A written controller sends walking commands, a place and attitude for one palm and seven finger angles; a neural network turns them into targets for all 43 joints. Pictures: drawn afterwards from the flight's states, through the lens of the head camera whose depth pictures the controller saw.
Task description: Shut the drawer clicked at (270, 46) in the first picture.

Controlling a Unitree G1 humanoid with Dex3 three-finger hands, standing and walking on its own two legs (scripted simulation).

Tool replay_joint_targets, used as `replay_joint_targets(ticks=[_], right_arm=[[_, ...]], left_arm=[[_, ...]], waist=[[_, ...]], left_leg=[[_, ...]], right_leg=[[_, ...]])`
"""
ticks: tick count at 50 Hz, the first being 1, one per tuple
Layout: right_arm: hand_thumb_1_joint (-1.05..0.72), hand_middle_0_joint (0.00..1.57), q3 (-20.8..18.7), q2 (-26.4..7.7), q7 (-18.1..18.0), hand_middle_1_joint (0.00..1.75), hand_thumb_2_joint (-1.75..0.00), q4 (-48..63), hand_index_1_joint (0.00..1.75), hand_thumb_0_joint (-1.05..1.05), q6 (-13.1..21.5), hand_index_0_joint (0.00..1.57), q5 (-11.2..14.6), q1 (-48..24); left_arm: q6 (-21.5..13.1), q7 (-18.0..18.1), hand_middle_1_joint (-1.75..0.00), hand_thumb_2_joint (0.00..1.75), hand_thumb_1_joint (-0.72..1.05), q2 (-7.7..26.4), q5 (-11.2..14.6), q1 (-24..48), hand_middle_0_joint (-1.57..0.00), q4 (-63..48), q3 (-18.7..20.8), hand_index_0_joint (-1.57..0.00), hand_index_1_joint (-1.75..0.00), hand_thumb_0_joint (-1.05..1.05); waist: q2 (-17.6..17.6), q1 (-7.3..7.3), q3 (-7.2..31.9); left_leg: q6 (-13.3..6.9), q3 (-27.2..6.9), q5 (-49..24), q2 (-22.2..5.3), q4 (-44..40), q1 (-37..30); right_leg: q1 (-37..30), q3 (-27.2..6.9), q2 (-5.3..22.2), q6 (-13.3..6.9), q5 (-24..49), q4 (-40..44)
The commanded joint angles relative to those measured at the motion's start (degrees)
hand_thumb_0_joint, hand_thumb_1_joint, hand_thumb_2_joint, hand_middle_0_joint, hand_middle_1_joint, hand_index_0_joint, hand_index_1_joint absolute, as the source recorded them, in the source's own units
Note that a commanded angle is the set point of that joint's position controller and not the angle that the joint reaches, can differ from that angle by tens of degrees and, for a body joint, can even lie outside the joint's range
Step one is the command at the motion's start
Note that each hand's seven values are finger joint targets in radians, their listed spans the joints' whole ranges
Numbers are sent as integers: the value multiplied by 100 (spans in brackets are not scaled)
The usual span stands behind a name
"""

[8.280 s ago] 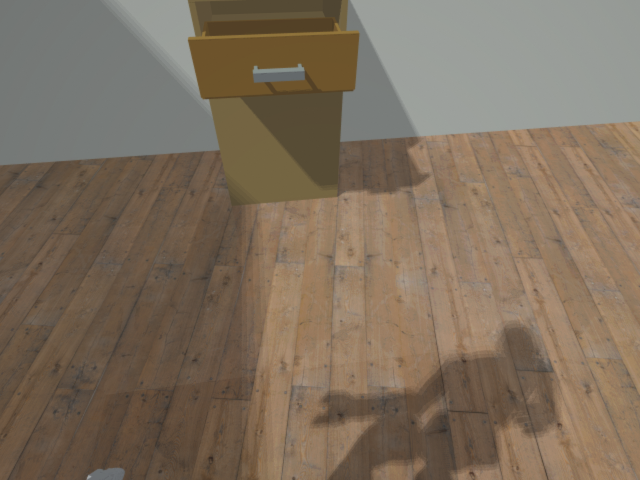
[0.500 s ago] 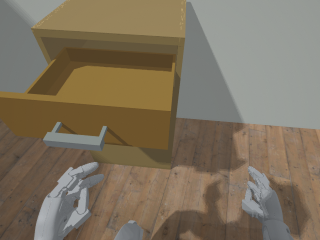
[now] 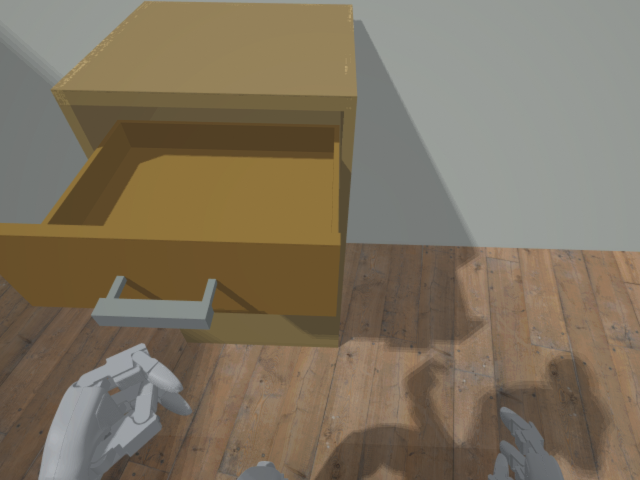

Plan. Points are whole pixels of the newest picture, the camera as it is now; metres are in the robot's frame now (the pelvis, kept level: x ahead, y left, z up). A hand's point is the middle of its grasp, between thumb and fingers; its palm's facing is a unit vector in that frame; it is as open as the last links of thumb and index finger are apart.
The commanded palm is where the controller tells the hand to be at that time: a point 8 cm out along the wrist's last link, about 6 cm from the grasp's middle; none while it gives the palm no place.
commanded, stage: raise the hand and make a fist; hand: left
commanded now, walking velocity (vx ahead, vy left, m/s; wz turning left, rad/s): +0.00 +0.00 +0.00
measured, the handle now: (160, 299) +0.33 +0.23 +0.06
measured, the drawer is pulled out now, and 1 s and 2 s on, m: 0.30 0.30 0.30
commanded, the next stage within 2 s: bring the fist close to the handle in 0.96 s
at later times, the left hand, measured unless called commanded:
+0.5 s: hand (123, 419) +0.16 +0.18 +0.14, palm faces +0.03 -0.99 -0.11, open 3.2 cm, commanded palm +0.11 +0.24 +0.15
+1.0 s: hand (107, 416) +0.16 +0.19 +0.14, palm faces +0.06 -0.99 -0.13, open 3.3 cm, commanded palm +0.10 +0.24 +0.16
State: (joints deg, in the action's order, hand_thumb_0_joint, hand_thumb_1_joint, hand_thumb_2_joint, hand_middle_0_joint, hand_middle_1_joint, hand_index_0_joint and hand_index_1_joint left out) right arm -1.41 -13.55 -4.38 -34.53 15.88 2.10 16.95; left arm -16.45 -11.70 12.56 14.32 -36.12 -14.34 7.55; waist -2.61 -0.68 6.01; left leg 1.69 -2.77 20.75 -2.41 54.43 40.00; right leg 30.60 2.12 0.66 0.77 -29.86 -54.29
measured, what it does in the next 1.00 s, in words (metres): stands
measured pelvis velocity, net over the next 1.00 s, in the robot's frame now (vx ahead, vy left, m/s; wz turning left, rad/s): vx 0.02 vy -0.02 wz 0.01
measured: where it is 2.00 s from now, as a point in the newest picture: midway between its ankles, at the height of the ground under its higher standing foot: outside the picture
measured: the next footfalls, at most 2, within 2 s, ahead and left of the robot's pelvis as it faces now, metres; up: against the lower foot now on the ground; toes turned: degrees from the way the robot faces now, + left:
none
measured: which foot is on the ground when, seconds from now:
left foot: down 0.00-1.00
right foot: down 0.00-1.00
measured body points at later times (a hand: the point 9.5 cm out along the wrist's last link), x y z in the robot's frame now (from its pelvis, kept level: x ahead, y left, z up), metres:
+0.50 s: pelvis +0.01 +0.00 +0.02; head -0.01 -0.01 +0.47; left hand +0.15 +0.23 +0.14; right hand +0.24 -0.19 -0.02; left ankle +0.07 +0.14 -0.68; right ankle -0.02 -0.13 -0.68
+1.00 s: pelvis +0.02 -0.02 +0.02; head -0.02 -0.04 +0.47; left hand +0.15 +0.24 +0.15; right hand +0.22 -0.24 -0.02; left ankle +0.07 +0.14 -0.68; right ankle -0.02 -0.13 -0.68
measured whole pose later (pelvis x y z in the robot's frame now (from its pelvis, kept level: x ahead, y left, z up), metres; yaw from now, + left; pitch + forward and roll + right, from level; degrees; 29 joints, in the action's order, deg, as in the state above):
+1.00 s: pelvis +0.02 -0.02 +0.02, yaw +1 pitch +0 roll -1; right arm 1.1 -13.4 -6.0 -34.8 23.0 4.5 14.2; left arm -7.4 -17.6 15.9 18.8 -39.4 -21.8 14.8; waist -3.9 3.1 6.5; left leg 2.8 -3.7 18.9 -3.2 45.1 26.5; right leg 16.5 3.3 -0.4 -0.5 -27.2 -43.4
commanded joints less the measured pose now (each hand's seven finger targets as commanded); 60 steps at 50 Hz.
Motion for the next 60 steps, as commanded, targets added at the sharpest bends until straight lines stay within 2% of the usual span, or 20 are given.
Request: replay_joint_targets(ticks=[1, 5, 10, 11, 13, 16, 19, 22, 23, 26, 29, 31, 33, 41, 43, 46, 48, 51, 58, 60], right_arm=[[-90, 20, -186, -523, 42, 30, -90, 1150, 30, 0, 508, 20, 28, -964], [-90, 20, -138, -503, 74, 30, -90, 1311, 30, 0, 460, 20, 68, -975], [-90, 20, -60, -468, 75, 30, -90, 1405, 30, 0, 396, 20, 82, -990], [-90, 20, -63, -466, 62, 30, -90, 1344, 30, 0, 375, 20, 86, -1047], [-90, 20, -33, -434, 66, 30, -90, 1422, 30, 0, 343, 20, 112, -1027], [-90, 20, 32, -448, 45, 30, -90, 1423, 30, 0, 353, 20, 129, -1122], [-90, 20, 98, -436, 30, 30, -90, 1454, 30, 0, 403, 20, 150, -1114], [-90, 20, 143, -446, -8, 30, -90, 1437, 30, 0, 496, 20, 167, -1124], [-90, 20, 142, -438, -21, 30, -90, 1412, 30, 0, 515, 20, 170, -1125], [-90, 20, 156, -431, -75, 30, -90, 1360, 30, 0, 588, 20, 220, -1232], [-90, 20, 173, -419, -118, 30, -90, 1329, 30, 0, 673, 20, 237, -1229], [-90, 20, 176, -443, -134, 30, -90, 1280, 30, 0, 753, 20, 258, -1288], [-90, 20, 156, -467, -147, 30, -90, 1246, 30, 0, 832, 20, 253, -1239], [-90, 20, 84, -468, -139, 30, -90, 1088, 30, 0, 1051, 20, 243, -1217], [-90, 20, 66, -453, -158, 30, -90, 1071, 30, 0, 1078, 20, 245, -1210], [-90, 20, 72, -465, -161, 30, -90, 1038, 30, 0, 1133, 20, 255, -1250], [-90, 20, 69, -479, -164, 30, -90, 1033, 30, 0, 1166, 20, 256, -1236], [-90, 20, 80, -493, -186, 30, -90, 978, 30, 0, 1212, 20, 259, -1284], [-90, 20, 71, -546, -190, 30, -90, 906, 30, 0, 1187, 20, 216, -1176], [-90, 20, 72, -550, -164, 30, -90, 936, 30, 0, 1150, 20, 186, -1164]], left_arm=[[-434, 66, -134, 90, 90, 587, 68, -181, -116, -1551, 405, -116, -134, 0], [-286, 50, -143, 90, 90, 442, 56, -356, -124, -1926, 192, -124, -143, 0], [-30, 32, -153, 90, 90, 455, 42, -383, -134, -2217, 151, -134, -153, 0], [32, 56, -156, 90, 90, 609, 37, -373, -136, -2149, 364, -136, -156, 0], [122, -2, -160, 90, 90, 561, 70, -493, -140, -2257, 350, -140, -160, 0], [287, -79, -160, 90, 90, 642, 102, -352, -140, -2401, 395, -140, -160, 0], [421, -164, -160, 90, 90, 558, 151, -238, -140, -2476, 276, -140, -160, 0], [540, -194, -160, 90, 90, 670, 173, -82, -140, -2607, 381, -140, -160, 0], [590, -184, -160, 90, 90, 765, 191, -106, -140, -2550, 526, -140, -160, 0], [741, -199, -160, 90, 90, 948, 278, -88, -140, -2460, 833, -140, -160, 0], [856, -264, -160, 90, 90, 884, 371, -145, -140, -2291, 893, -140, -160, 0], [912, -338, -160, 90, 90, 847, 440, -58, -140, -2162, 873, -140, -160, 0], [878, -388, -160, 90, 90, 885, 480, -94, -140, -2093, 936, -140, -160, 0], [582, -396, -160, 90, 90, 1144, 460, -76, -140, -2132, 1246, -140, -160, 0], [548, -423, -160, 90, 90, 1086, 524, -148, -140, -1957, 1293, -140, -160, 0], [508, -537, -160, 90, 90, 1114, 552, -157, -140, -1931, 1314, -140, -160, 0], [492, -621, -160, 90, 90, 1077, 605, -190, -140, -1863, 1286, -140, -160, 0], [496, -711, -160, 90, 90, 1166, 633, -23, -140, -1820, 1364, -140, -160, 0], [494, -762, -160, 90, 90, 880, 551, 249, -140, -1408, 1028, -140, -160, 0], [438, -724, -160, 90, 90, 825, 474, 406, -140, -1523, 888, -140, -160, 0]], waist=[[63, 191, 535], [-128, 183, 453], [-63, 168, 362], [-158, 223, 342], [-62, 246, 374], [-257, 253, 267], [-121, 220, 129], [-214, 240, 133], [-13, 277, 152], [-89, 356, 36], [118, 370, -20], [21, 375, -169], [200, 375, -154], [17, 428, -112], [187, 423, -164], [-91, 439, -90], [164, 422, -109], [48, 419, -175], [239, 308, -215], [61, 285, -124]], left_leg=[[-350, 126, -471, 191, -891, -1221], [-336, 124, -500, 188, -1003, -1347], [-330, 69, -495, 158, -1127, -1492], [-331, 64, -498, 163, -1141, -1523], [-312, 73, -551, 156, -1214, -1581], [-320, 65, -571, 165, -1271, -1687], [-312, 36, -431, 161, -1370, -1728], [-319, 47, -408, 176, -1437, -1861], [-314, 26, -390, 172, -1473, -1840], [-306, 80, -299, 196, -1526, -1863], [-306, 115, -365, 204, -1570, -1902], [-302, 120, -340, 229, -1562, -1868], [-306, 132, -421, 233, -1559, -1890], [-304, 200, -683, 266, -1447, -1973], [-293, 211, -687, 251, -1452, -1955], [-304, 220, -817, 276, -1412, -2035], [-302, 201, -843, 266, -1438, -2020], [-306, 201, -814, 267, -1418, -2031], [-309, 177, -724, 268, -1491, -2029], [-318, 181, -730, 282, -1487, -2054]], right_leg=[[341, 277, -154, -108, 955, 1080], [289, 350, -175, -116, 1064, 1084], [189, 398, -214, -118, 1130, 1183], [139, 367, -232, -138, 1141, 1245], [32, 393, -240, -140, 1214, 1274], [-37, 377, -253, -147, 1282, 1383], [-41, 393, -260, -128, 1141, 1494], [-139, 357, -240, -128, 1117, 1625], [-197, 369, -249, -125, 1093, 1655], [-292, 291, -248, -131, 995, 1855], [-340, 257, -235, -106, 1048, 1968], [-367, 190, -228, -111, 1025, 2068], [-395, 162, -209, -94, 1081, 2096], [-496, 6, -170, -103, 1343, 2175], [-484, -4, -156, -81, 1357, 2178], [-565, -76, -141, -90, 1615, 2206], [-563, -62, -145, -69, 1694, 2183], [-560, -127, -148, -71, 1666, 2259], [-403, 3, -194, -65, 1516, 2155], [-370, 25, -176, -65, 1514, 2080]])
